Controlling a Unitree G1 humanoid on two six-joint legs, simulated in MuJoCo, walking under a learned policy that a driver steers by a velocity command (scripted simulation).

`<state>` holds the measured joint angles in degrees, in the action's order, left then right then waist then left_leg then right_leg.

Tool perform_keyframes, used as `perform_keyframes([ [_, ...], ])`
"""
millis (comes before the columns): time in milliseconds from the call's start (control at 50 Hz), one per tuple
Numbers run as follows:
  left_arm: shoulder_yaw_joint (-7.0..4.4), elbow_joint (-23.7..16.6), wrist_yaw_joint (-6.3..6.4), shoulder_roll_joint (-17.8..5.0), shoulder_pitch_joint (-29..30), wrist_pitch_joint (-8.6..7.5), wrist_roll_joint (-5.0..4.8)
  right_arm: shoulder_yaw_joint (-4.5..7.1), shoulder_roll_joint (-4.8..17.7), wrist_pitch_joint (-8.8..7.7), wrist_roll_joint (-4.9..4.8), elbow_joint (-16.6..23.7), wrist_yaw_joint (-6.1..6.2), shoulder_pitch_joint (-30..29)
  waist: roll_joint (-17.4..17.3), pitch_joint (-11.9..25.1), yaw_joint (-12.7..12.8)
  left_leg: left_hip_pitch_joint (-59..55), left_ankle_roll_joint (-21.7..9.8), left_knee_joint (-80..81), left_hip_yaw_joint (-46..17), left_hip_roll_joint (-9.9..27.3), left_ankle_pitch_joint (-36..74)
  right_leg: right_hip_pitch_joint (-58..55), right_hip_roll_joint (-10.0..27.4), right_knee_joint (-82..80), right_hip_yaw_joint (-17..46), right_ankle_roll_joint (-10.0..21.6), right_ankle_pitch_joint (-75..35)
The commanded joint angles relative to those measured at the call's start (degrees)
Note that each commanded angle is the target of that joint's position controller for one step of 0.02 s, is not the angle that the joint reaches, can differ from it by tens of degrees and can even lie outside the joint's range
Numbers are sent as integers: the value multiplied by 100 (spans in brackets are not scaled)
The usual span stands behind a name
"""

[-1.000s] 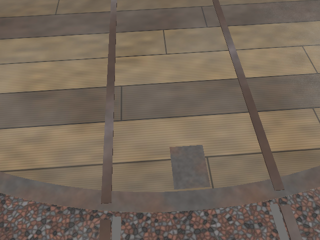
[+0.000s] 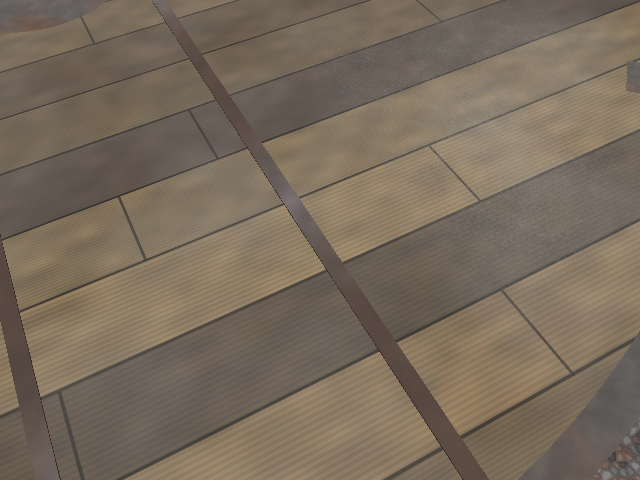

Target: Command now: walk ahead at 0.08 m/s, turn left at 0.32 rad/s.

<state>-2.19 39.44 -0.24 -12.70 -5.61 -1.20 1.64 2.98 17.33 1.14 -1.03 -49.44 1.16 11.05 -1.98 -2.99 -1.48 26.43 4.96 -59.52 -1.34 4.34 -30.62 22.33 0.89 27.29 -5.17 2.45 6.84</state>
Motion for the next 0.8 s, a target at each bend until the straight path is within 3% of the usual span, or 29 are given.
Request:
perform_keyframes([
  [20,-344,-248,142,-1023,240,-63,2,183,463,173,38,218,131,668,963,948,-119,-293,13,-57,105,91,521,-426,1608,-1246,910,1192,-865],
  [80,-368,-108,254,-1019,273,-14,-36,172,385,213,59,457,80,258,953,854,-1,-292,-143,496,168,183,875,-479,1698,-1351,712,1138,-174],
  [140,-403,17,287,-1093,255,67,-88,200,444,209,62,595,-23,134,948,877,35,-504,-290,1050,329,122,943,-710,1819,-1215,582,1052,-141],
  [200,-427,130,285,-1147,384,160,-259,255,451,195,88,530,-139,511,846,880,-221,-1222,-605,2348,638,-134,1555,-731,1689,-605,260,653,8],
  [220,-407,249,280,-992,191,198,-311,312,581,186,145,475,-142,681,512,729,-231,-1484,-819,2991,453,-221,1946,-509,1405,-9,5,293,495],
  [240,-360,294,254,-719,-105,238,-199,444,1135,160,170,574,-60,701,-935,468,-21,-1793,-1270,3886,-1197,792,3221,394,716,1544,-615,-298,1520],
  [260,-333,-18,274,-683,296,215,-64,489,1623,105,228,808,-30,574,-1843,229,-16,-1938,-2260,4127,-2800,1783,4429,1779,-151,2821,-227,-671,3161],
  [280,-381,-112,298,-855,696,199,-77,473,1502,-32,398,844,-89,625,-1274,557,-279,-1736,-2549,4321,-2882,1772,3850,1840,-166,3658,587,-572,3180],
  [300,-436,-61,311,-974,661,208,-168,444,1372,-149,352,880,-100,388,-925,508,-103,-1736,-2230,4293,-2418,1440,3438,1874,-50,3865,818,-458,2615],
  [320,-480,88,350,-1009,472,222,-155,421,1204,-181,202,946,-61,44,-589,519,77,-1782,-1872,4174,-2042,1167,3205,1901,47,3820,888,-436,2093],
  [340,-509,173,387,-1070,399,240,-114,346,973,-168,79,1009,-17,-157,-573,544,141,-1749,-1696,4117,-1824,1044,3323,1826,79,3752,910,-466,1813],
  [380,-512,208,373,-995,305,208,-108,285,832,-138,75,1064,56,-105,-513,778,197,-1789,-1666,4023,-1625,858,3827,1522,-40,3831,902,-538,1415],
  [480,-412,171,328,-770,495,113,-180,361,973,-72,36,1120,156,186,-531,893,25,-2346,-1689,3878,-1758,727,3750,1432,-146,2474,1017,-697,1131],
  [540,-393,179,259,-805,534,76,-203,407,1068,-9,50,1223,146,97,-666,794,-20,-2023,-1755,3875,-1991,664,3356,945,-219,1813,1028,-748,1189],
  [620,-406,217,165,-923,388,-14,-242,421,1079,59,40,1358,78,-93,-755,819,-14,-1852,-1791,3708,-2426,595,3724,352,-334,1160,1050,-690,1369],
  [680,-425,296,80,-976,46,-101,-250,406,1041,116,-35,1473,83,-339,-763,899,187,-1860,-1603,3406,-2661,400,3981,-293,-369,36,995,-548,892],
  [700,-450,373,57,-1024,-180,-123,-237,390,1002,141,-72,1527,104,-444,-699,906,326,-1644,-1404,3254,-2593,218,3638,-813,-285,-661,942,-456,186],
  [720,-523,409,72,-1288,-349,-113,-175,337,810,145,-39,1571,118,-335,-320,1025,278,-1093,-1121,2816,-2340,-73,2656,-1543,355,-833,1361,-223,-351],
  [740,-573,322,134,-1666,-209,-50,-89,241,440,126,58,1559,86,101,1188,1075,-105,-200,-766,1549,-1340,-909,307,-2127,1568,-783,2489,342,-1822],
  [760,-562,307,104,-1657,-225,-33,81,376,859,63,27,1672,69,74,1841,875,-28,699,-486,418,-824,-1160,-881,-1862,2295,-902,3472,1283,-2324],
  [780,-480,180,111,-1371,-13,-50,33,505,1264,47,39,1536,61,159,1223,757,-37,777,-322,-463,-869,-796,-534,-1732,2218,-882,3091,1375,-2119],
  [800,-420,138,140,-1137,217,-38,-37,554,1295,80,12,1441,50,170,990,653,-102,819,-226,-759,-795,-720,-134,-1645,1813,-802,2491,1109,-1823],
])
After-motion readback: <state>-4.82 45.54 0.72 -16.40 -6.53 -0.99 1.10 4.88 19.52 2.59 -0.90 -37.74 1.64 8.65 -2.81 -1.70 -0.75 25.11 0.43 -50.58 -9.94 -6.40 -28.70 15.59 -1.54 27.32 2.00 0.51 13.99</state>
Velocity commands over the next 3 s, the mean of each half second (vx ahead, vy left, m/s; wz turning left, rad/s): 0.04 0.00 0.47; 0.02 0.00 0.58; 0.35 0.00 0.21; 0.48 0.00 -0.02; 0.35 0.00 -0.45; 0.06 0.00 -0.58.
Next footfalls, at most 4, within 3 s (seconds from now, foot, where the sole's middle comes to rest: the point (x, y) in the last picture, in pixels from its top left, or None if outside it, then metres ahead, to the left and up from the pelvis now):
0.22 left None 0.05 0.14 -0.77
0.72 right None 0.14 -0.07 -0.77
1.14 left None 0.00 0.16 -0.77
1.60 right None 0.43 0.22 -0.77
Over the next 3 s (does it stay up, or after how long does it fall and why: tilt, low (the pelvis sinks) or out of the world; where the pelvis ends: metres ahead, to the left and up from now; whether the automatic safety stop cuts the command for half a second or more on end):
stays up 0.63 0.53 0.00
